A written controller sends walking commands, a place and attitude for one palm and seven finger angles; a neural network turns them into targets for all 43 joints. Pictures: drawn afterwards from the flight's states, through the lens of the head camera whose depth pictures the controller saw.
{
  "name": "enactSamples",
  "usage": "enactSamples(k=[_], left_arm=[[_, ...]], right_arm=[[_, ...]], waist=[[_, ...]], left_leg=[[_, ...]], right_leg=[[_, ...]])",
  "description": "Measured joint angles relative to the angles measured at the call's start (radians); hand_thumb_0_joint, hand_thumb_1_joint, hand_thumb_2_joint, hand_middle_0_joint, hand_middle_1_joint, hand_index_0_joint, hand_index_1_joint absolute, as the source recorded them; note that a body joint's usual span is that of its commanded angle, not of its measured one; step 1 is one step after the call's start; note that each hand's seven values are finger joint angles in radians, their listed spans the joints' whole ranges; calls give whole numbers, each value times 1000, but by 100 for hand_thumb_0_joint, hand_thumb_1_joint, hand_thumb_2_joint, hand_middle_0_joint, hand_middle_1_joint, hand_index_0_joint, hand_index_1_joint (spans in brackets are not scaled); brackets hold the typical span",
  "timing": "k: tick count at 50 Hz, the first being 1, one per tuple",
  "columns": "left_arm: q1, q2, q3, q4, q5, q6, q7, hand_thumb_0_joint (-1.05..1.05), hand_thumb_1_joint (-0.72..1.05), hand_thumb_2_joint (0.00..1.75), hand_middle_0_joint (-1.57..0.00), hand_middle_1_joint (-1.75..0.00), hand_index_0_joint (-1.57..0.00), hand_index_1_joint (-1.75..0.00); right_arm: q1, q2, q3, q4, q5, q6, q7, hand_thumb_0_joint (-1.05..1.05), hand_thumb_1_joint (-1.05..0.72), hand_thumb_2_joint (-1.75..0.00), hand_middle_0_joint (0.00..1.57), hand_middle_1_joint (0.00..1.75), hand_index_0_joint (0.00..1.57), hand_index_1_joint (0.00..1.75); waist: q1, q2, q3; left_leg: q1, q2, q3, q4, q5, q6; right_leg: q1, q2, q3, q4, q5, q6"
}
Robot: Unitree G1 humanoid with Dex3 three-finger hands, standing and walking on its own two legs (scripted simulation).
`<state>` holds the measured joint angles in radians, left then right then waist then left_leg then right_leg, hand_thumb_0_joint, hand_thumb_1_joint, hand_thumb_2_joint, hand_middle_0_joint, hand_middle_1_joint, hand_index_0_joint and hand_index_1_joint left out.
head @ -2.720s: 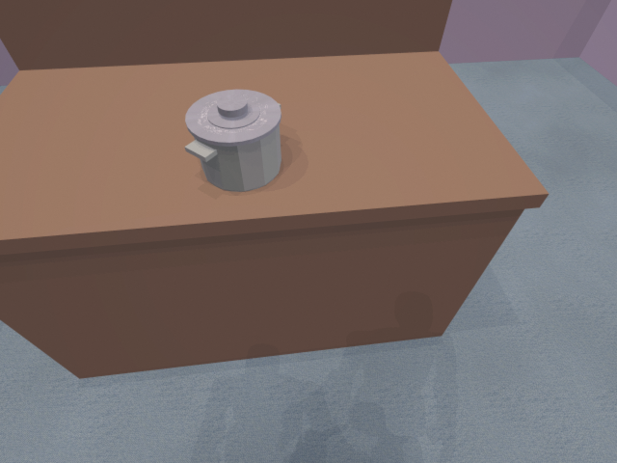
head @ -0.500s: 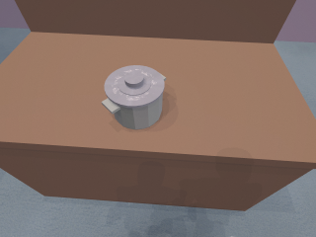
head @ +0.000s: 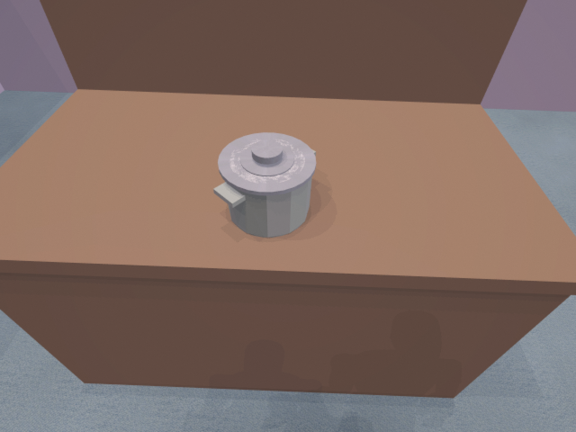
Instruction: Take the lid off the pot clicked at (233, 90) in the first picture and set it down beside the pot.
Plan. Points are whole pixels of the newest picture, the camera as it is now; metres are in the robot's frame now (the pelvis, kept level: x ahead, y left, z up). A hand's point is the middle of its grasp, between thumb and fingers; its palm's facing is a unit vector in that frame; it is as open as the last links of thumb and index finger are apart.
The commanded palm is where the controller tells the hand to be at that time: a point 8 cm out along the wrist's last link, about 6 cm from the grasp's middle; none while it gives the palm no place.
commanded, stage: come to a stop and stand still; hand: left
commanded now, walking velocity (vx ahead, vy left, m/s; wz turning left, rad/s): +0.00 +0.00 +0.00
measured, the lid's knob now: (267, 151) +0.54 +0.08 +0.11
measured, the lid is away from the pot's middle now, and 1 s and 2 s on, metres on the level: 0.00 0.00 0.00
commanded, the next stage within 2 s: look again from close up in 0.38 s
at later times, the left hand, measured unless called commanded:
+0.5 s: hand out of the picture -0.03 +0.20 -0.16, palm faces +0.02 -0.98 -0.18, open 7.4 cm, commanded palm none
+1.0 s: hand out of the picture +0.02 +0.18 -0.16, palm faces +0.03 -0.99 -0.16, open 7.4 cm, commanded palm none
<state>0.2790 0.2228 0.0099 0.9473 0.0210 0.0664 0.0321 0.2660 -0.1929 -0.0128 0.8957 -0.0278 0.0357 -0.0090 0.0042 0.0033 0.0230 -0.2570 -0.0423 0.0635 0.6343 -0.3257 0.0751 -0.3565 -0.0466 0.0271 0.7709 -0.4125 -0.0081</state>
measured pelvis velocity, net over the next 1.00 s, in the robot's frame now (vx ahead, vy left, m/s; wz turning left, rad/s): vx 0.03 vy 0.02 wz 0.00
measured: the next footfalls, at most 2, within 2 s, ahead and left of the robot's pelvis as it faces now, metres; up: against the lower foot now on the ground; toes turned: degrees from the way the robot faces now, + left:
none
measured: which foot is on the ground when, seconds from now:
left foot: down 0.00-1.00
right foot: down 0.00-1.00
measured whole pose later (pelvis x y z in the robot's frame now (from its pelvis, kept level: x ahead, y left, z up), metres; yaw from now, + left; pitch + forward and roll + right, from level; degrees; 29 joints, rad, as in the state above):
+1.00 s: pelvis +0.03 +0.02 +0.01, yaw +0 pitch -1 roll +0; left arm 0.31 0.13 -0.02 1.08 0.01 0.01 0.04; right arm 0.29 -0.15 0.01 1.08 -0.01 -0.02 -0.04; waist 0.01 0.00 0.04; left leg -0.17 -0.08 0.07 0.44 -0.26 0.10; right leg -0.20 -0.04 0.04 0.47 -0.26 0.04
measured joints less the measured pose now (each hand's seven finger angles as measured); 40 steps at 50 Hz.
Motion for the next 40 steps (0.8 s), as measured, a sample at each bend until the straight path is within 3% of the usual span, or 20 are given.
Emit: enactSamples(k=[3,6,25,40], left_arm=[[17,0,0,-2,-1,-15,-5,0,91,90,-20,-30,-20,-30],[28,-23,-9,9,0,-26,-8,0,91,90,-20,-30,-20,-30],[80,-78,-28,80,0,-45,-9,0,91,90,-20,-30,-20,-30],[68,-98,-30,128,-3,-57,-1,0,91,90,-20,-30,-20,-30]], right_arm=[[1,17,6,-2,4,-5,-7,0,-92,-90,20,30,20,30],[-4,3,2,5,8,-7,-8,0,-94,-90,21,30,20,30],[61,28,19,124,13,-27,-8,0,-91,-90,20,30,20,30],[44,43,20,165,16,-53,-23,1,-92,-90,20,30,20,30]], waist=[[7,1,-7],[4,32,1],[3,7,-3],[4,-2,4]], left_leg=[[-11,-18,20,-18,22,9],[-8,-23,17,-48,45,12],[28,-54,16,-187,123,40],[62,-54,11,-209,96,37]], right_leg=[[53,15,-2,-121,58,-9],[61,16,4,-171,155,9],[90,-1,23,-287,205,6],[121,-2,22,-304,184,42]])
